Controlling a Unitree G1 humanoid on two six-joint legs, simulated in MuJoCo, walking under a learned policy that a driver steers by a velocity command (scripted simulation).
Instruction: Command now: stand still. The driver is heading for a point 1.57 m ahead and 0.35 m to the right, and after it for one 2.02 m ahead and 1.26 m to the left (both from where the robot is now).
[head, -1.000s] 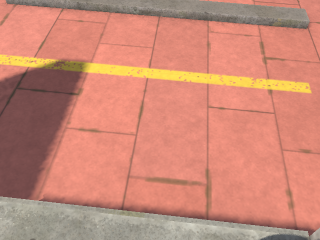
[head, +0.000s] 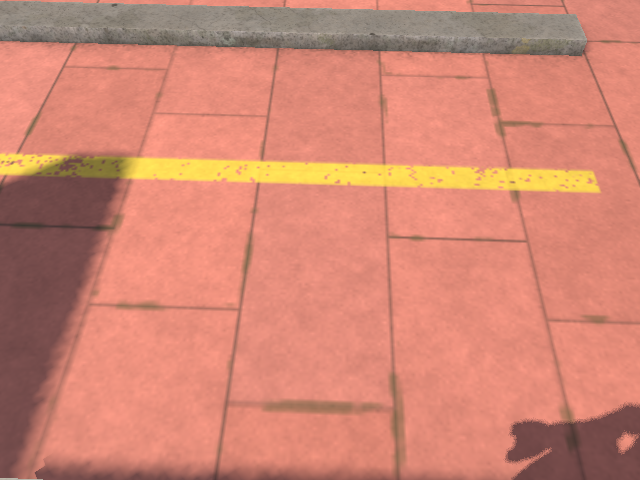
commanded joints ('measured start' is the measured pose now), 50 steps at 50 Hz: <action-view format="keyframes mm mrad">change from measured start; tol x8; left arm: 1 13 113 24 -31 -1 -11 5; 34 152 135 44 66 40 -7 39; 46 113 -52 -2 -26 59 -50 73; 47 198 -35 6 -7 59 -56 74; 49 837 53 27 195 91 -71 100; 50 934 74 1 225 82 -86 83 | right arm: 1 36 -118 -21 -16 1 -9 -1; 31 68 -106 -17 37 0 -14 -2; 45 308 -84 -36 42 -63 -70 -47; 48 53 -155 -69 -60 -81 -83 -37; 50 -263 75 -12 -238 -81 -116 12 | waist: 1 4 13 -52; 32 5 -3 -9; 36 4 -1 147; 45 -50 97 47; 47 31 38 60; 49 319 -320 -25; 50 296 -114 60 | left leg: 1 -53 -16 39 -78 280 30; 31 -55 -32 43 -48 255 47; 35 -143 13 -58 -97 -386 190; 46 50 157 -307 79 90 355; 47 -54 109 -232 192 193 335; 48 -350 -15 -75 481 291 275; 49 -720 -180 35 1003 -76 167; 50 -1008 -192 -161 964 -329 139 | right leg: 1 99 -10 1 -47 319 -23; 31 53 -14 2 -11 244 -14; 34 -30 -42 73 -73 -358 -105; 36 -72 -83 156 -79 -467 -186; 44 -196 42 21 357 -105 -139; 46 -203 63 1 357 -149 -119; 47 -68 77 -18 304 -53 -123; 48 279 68 43 218 161 -151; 49 591 -98 440 19 396 -266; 50 640 -275 785 -34 492 -340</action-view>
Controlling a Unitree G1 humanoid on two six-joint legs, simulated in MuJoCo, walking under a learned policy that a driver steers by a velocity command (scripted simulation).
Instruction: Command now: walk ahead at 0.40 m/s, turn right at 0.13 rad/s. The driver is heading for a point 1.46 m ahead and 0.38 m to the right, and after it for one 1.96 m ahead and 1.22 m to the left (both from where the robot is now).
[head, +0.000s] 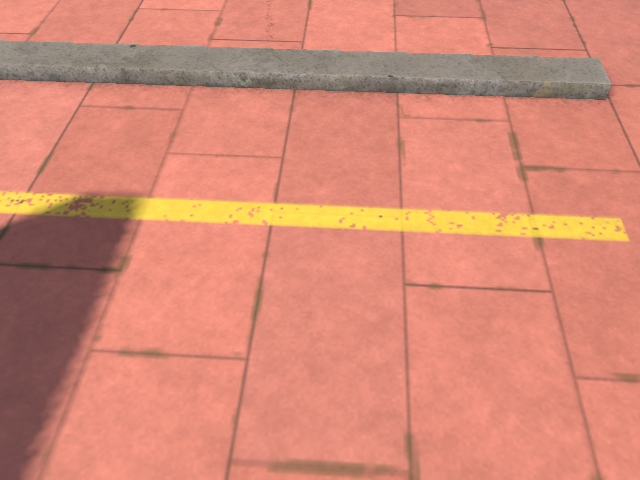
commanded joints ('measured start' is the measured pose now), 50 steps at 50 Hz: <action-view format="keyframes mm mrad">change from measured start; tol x64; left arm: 1 593 178 7 176 8 -11 -10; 50 -127 175 -18 -60 -93 80 -20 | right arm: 1 -542 41 31 -331 30 -54 26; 14 444 -285 -12 -9 -48 27 9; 50 -6 -69 37 -115 155 19 -99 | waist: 1 222 -63 260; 50 11 55 -181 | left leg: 1 -1013 -53 -129 233 -8 -24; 15 906 381 -330 -442 1629 295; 19 113 435 -388 -881 470 235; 41 547 271 186 -716 500 57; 43 209 220 234 -153 895 -33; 45 -381 28 106 660 -289 -155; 50 -524 137 -35 502 270 -126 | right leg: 1 513 -417 788 -366 744 -328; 10 -780 -2 197 -167 102 -103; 16 -890 110 231 1299 37 -40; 41 -469 -185 53 -586 949 4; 45 888 -302 171 -108 1831 -120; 50 240 -475 440 -524 770 -247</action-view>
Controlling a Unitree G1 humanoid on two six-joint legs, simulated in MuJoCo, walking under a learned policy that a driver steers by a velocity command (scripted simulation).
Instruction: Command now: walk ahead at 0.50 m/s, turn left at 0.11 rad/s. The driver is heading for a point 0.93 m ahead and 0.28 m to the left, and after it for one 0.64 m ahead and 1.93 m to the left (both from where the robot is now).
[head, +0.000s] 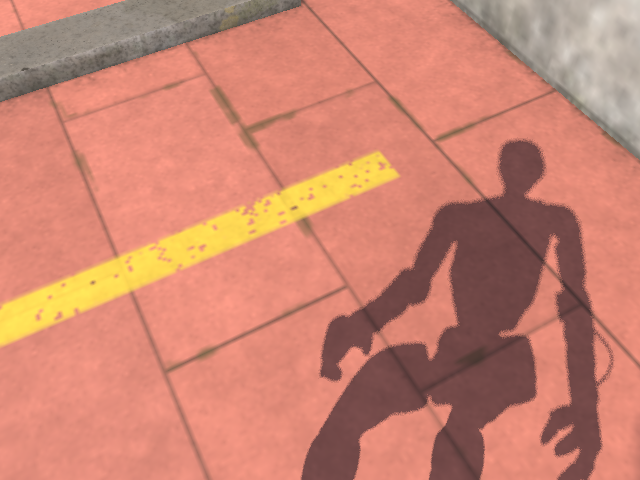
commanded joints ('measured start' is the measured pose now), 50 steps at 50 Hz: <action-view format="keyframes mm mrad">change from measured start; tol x32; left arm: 1 64 53 10 -13 23 -24 9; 20 262 50 26 -91 17 -53 52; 39 -274 73 30 -245 7 -75 33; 46 324 255 100 -82 22 -77 18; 50 104 91 39 -117 14 -58 22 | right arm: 1 22 -23 -20 -84 -27 29 -36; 14 -501 -57 -23 -318 -40 29 73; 21 -23 -263 -98 -250 -61 36 55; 50 -202 -145 -55 -275 -61 -22 27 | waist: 1 34 70 -211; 41 5 111 -3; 46 193 -279 -430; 50 134 -21 -81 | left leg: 1 -309 78 11 -47 309 39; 9 -195 23 80 -900 733 51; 18 211 -154 264 -1105 491 225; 21 863 236 -680 -1485 214 441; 27 271 67 -228 -1505 619 305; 39 365 51 -202 -1471 537 231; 44 456 29 -184 -1156 1083 185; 47 -282 -162 -74 -407 48 72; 50 -291 -23 7 -485 258 74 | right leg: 1 252 -443 435 -243 347 -200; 13 356 -286 -14 -381 326 -72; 18 388 -228 -136 159 876 -2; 20 -275 72 33 869 -273 93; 21 -439 28 176 876 -261 53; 36 -71 -7 116 -112 445 68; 42 -70 -6 125 -198 229 -3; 46 887 -353 629 -197 179 -323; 50 438 -285 515 -395 16 -210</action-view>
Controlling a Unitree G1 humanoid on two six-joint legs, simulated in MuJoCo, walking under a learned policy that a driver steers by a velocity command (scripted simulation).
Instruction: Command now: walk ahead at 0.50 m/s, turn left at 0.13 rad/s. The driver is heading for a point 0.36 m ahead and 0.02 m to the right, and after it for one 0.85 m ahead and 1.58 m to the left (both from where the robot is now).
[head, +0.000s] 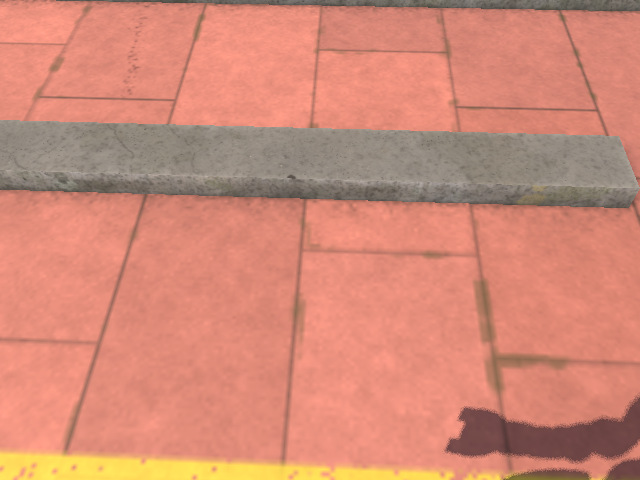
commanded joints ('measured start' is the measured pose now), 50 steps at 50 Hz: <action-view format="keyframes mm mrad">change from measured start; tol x16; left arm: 1 94 72 4 -7 14 3 4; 21 372 37 -33 37 42 31 33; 50 -1 137 21 -187 24 112 74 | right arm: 1 -76 -102 -25 -116 -25 -24 0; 15 -419 -56 9 -223 -13 -14 31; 22 -24 -212 -33 -170 -35 14 33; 28 -247 -192 -32 -229 -49 46 18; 50 -104 -158 -50 -262 -10 134 -28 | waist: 1 36 -65 -49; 16 89 -109 -5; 22 -46 148 -498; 26 33 4 -160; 41 61 133 -152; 44 18 -338 -143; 50 6 -165 -65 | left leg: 1 -358 153 2 24 96 -10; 16 -215 89 115 -667 461 3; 19 106 32 140 -744 551 69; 21 722 464 -391 -629 1276 347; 28 34 243 -199 -857 656 233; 36 -30 177 -278 -872 185 169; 40 25 165 -353 -818 229 141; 42 -69 94 -308 -700 165 67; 44 -353 -81 -28 -247 -212 -42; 50 -347 13 45 41 45 -135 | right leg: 1 295 -318 390 -240 -9 -204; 13 267 -246 115 -281 254 -137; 19 338 -201 2 143 668 -22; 20 119 -146 -45 442 371 27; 21 -228 -1 -26 800 -513 84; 23 -348 -70 97 908 -484 77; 41 71 -34 83 8 -85 83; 44 224 -499 550 -158 219 -206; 50 185 -302 154 -127 236 -129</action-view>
